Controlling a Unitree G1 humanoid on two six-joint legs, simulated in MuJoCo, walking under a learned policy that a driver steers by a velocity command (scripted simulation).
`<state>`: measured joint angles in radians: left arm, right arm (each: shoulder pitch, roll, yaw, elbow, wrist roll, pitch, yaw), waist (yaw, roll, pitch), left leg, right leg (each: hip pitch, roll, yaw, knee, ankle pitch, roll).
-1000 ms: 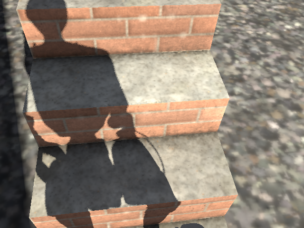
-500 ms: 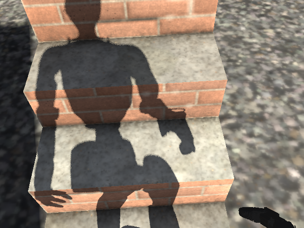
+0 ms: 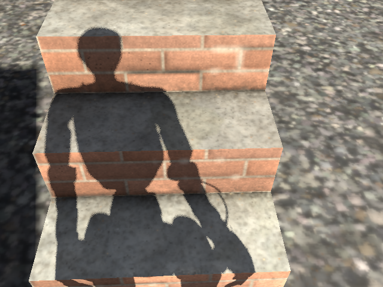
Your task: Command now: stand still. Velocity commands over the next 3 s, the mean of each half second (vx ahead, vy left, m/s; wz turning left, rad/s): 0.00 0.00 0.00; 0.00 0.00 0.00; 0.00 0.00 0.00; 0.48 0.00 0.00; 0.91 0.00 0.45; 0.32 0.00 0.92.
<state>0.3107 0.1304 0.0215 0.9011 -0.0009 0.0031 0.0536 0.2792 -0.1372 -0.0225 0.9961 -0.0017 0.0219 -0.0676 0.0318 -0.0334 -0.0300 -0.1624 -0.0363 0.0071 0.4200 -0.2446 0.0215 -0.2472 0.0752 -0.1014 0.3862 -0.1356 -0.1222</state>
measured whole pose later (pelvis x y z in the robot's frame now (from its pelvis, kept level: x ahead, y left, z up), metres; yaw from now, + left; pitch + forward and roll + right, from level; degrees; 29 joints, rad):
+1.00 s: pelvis +0.00 +0.00 +0.00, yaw +0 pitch -1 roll +0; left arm 0.38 0.10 -0.04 1.02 0.00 -0.01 0.06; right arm 0.31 -0.15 0.00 1.14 0.01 0.03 -0.06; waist 0.01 0.01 0.02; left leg -0.13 -0.01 0.01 0.38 -0.23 0.02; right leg -0.19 0.09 -0.11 0.29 -0.09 -0.12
